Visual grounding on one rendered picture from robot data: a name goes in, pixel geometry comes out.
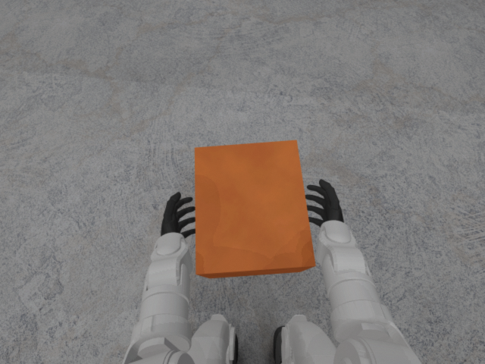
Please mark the robot right forearm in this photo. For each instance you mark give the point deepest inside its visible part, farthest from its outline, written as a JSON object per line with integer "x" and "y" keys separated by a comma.
{"x": 356, "y": 306}

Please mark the robot left forearm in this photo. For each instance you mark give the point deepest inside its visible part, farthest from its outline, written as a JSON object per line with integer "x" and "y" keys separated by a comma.
{"x": 163, "y": 321}

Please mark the robot right hand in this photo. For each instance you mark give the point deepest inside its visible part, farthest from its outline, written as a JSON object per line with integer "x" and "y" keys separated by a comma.
{"x": 330, "y": 203}

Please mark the carton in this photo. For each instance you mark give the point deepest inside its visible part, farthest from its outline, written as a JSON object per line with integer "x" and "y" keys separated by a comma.
{"x": 251, "y": 212}

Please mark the robot left hand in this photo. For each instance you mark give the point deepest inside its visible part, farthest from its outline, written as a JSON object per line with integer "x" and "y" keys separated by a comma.
{"x": 170, "y": 222}

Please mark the robot right shin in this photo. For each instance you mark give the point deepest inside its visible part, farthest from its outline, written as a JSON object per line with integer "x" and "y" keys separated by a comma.
{"x": 293, "y": 319}

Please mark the robot right thigh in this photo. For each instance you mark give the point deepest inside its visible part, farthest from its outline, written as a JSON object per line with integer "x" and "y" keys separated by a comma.
{"x": 305, "y": 343}

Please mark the right robot upper arm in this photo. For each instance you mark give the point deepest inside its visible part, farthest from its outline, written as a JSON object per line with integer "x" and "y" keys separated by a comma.
{"x": 362, "y": 350}

